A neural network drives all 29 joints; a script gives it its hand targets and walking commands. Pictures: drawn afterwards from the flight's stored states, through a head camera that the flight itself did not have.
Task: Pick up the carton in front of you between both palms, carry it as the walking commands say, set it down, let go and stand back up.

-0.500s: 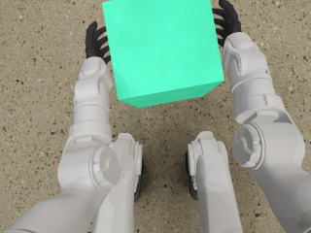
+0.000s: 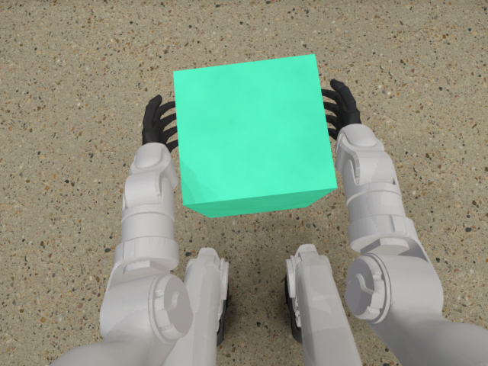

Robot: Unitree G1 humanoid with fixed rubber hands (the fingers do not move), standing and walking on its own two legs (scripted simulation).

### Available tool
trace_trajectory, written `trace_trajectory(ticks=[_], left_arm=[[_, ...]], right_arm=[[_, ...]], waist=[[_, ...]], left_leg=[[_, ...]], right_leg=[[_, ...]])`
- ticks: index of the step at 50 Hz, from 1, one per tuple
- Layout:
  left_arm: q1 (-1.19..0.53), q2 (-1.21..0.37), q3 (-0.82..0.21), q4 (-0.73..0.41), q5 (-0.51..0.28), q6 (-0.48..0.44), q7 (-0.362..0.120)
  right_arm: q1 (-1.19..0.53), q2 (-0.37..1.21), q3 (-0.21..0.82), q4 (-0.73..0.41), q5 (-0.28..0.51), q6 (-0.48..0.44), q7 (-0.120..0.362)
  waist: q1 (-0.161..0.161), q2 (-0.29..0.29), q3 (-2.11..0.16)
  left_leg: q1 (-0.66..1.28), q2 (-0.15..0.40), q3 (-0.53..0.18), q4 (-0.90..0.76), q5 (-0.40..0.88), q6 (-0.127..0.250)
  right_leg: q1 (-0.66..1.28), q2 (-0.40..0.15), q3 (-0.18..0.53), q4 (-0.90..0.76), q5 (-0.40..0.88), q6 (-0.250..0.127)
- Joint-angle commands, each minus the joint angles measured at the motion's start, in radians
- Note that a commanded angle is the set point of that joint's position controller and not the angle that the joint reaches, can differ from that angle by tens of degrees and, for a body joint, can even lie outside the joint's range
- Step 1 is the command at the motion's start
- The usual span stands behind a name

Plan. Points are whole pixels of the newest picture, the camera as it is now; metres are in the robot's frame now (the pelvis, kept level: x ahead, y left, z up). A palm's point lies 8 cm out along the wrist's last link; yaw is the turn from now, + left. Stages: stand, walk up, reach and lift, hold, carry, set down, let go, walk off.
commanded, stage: reach and lift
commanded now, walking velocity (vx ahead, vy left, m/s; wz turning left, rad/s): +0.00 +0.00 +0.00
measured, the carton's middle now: (252, 152) +0.46 +0.00 -0.12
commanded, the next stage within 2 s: hold in 1.96 s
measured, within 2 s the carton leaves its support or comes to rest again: neither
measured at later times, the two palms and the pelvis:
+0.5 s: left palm (103, 127) +0.41 +0.15 +0.12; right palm (396, 113) +0.41 -0.15 +0.11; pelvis +0.05 +0.00 +0.14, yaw -1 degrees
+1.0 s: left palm out of the picture +0.38 +0.15 +0.25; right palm out of the picture +0.37 -0.15 +0.25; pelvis +0.08 +0.01 +0.23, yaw -1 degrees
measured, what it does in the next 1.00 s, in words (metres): rises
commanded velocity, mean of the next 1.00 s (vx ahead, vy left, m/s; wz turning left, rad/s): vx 0.00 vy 0.00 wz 0.00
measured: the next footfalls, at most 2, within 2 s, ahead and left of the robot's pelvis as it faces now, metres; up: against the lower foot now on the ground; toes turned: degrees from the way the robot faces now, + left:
none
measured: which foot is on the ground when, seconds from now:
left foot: down 0.00-1.00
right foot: down 0.00-1.00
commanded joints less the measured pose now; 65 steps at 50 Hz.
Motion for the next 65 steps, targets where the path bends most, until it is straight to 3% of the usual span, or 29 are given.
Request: trace_trajectory(ticks=[1, 11, 25, 40, 45, 54, 65], left_arm=[[-0.649, -1.051, -0.626, 0.061, -0.17, -0.005, -0.289], [-0.469, -1.082, -0.633, 0.084, -0.138, -0.025, -0.297], [-0.191, -1.095, -0.697, 0.04, -0.114, -0.027, -0.303], [0.064, -1.074, -0.789, -0.084, -0.122, 0.072, -0.314], [0.117, -1.068, -0.807, -0.136, -0.135, 0.134, -0.323], [0.042, -1.035, -0.679, -0.08, -0.076, 0.185, -0.345], [-0.046, -1.049, -0.711, -0.115, -0.091, 0.181, -0.351]], right_arm=[[-0.576, 1.149, 0.533, 0.009, 0.179, -0.027, 0.24], [-0.39, 1.169, 0.512, 0.006, 0.131, -0.052, 0.226], [-0.146, 1.19, 0.605, -0.089, 0.136, -0.052, 0.233], [0.108, 1.165, 0.685, -0.236, 0.159, 0.043, 0.24], [0.142, 1.147, 0.707, -0.307, 0.173, 0.111, 0.245], [0.079, 1.121, 0.573, -0.241, 0.114, 0.165, 0.271], [-0.005, 1.139, 0.607, -0.278, 0.125, 0.161, 0.274]], waist=[[0.006, -0.083, -0.918], [-0.015, -0.038, -0.751], [-0.014, -0.032, -0.555], [-0.026, -0.01, -0.277], [-0.031, -0.009, -0.15], [-0.029, -0.003, 0.056], [-0.031, -0.017, -0.039]], left_leg=[[0.496, -0.132, 0.103, -0.221, 0.196, 0.012], [0.686, -0.126, 0.061, -0.413, 0.205, 0.018], [1.058, -0.095, -0.001, -0.708, 0.319, 0.037], [1.493, -0.057, -0.032, -1.043, 0.521, 0.036], [1.596, -0.048, -0.036, -1.146, 0.497, 0.037], [1.595, -0.035, -0.022, -1.224, 0.263, 0.052], [1.642, -0.037, -0.015, -1.221, 0.29, 0.051]], right_leg=[[0.697, 0.12, -0.096, -0.223, 0.212, 0.002], [0.87, 0.113, -0.057, -0.412, 0.221, -0.014], [1.207, 0.09, 0.0, -0.7, 0.325, -0.022], [1.596, 0.062, 0.017, -1.031, 0.509, -0.021], [1.69, 0.053, 0.012, -1.135, 0.479, -0.019], [1.684, 0.042, -0.003, -1.205, 0.256, -0.036], [1.745, 0.043, -0.003, -1.203, 0.282, -0.027]])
